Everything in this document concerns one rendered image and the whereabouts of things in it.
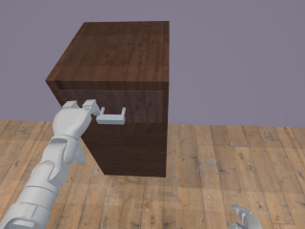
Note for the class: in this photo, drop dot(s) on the robot left forearm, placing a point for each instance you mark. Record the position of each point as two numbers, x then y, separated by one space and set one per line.
32 210

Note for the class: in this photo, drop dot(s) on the drawer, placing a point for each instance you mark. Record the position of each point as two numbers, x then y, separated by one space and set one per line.
141 106

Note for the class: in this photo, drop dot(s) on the cabinet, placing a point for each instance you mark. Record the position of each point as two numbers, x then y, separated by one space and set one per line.
120 56

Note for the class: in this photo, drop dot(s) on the left robot hand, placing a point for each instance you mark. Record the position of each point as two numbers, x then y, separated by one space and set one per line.
74 121

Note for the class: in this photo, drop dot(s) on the right robot hand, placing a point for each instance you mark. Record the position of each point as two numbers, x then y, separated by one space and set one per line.
250 222

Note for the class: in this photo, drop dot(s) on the handle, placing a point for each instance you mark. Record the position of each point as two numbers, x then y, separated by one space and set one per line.
114 119

